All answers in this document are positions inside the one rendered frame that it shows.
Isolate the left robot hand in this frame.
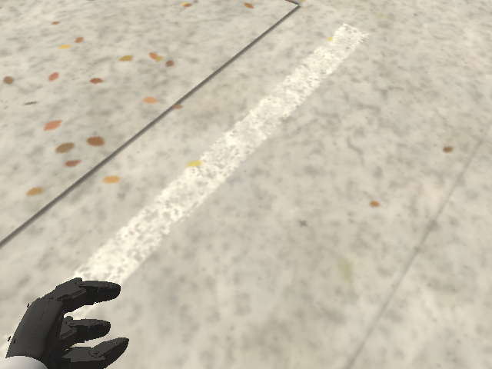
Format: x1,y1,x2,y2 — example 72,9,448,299
5,278,129,369

